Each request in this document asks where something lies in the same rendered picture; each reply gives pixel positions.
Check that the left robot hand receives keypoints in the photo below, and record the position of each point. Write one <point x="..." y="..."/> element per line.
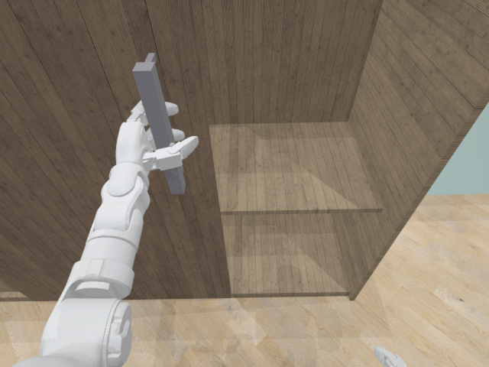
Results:
<point x="133" y="142"/>

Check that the handle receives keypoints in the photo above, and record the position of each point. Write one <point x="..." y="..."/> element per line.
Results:
<point x="149" y="88"/>

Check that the robot left upper arm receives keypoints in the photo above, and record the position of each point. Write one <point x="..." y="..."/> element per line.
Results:
<point x="86" y="332"/>

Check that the right robot hand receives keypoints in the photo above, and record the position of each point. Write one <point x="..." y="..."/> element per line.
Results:
<point x="387" y="358"/>

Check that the left robot forearm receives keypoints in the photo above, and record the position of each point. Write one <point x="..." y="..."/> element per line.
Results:
<point x="105" y="268"/>

